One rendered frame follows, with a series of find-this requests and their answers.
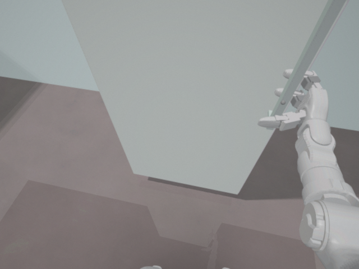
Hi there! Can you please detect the fridge door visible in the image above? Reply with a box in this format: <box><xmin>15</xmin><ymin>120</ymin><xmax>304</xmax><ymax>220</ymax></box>
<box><xmin>61</xmin><ymin>0</ymin><xmax>348</xmax><ymax>194</ymax></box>

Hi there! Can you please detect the handle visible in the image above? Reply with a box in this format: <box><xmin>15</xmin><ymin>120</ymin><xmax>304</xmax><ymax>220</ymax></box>
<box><xmin>266</xmin><ymin>0</ymin><xmax>346</xmax><ymax>130</ymax></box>

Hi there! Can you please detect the right robot upper arm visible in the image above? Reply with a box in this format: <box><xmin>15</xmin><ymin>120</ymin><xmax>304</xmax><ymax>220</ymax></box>
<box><xmin>299</xmin><ymin>200</ymin><xmax>359</xmax><ymax>269</ymax></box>

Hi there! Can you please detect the right robot hand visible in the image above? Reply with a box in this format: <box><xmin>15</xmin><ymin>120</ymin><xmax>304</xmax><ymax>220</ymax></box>
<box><xmin>258</xmin><ymin>69</ymin><xmax>329</xmax><ymax>131</ymax></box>

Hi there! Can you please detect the robot right forearm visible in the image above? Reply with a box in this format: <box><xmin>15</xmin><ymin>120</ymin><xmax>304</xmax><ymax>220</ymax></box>
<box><xmin>295</xmin><ymin>119</ymin><xmax>359</xmax><ymax>207</ymax></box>

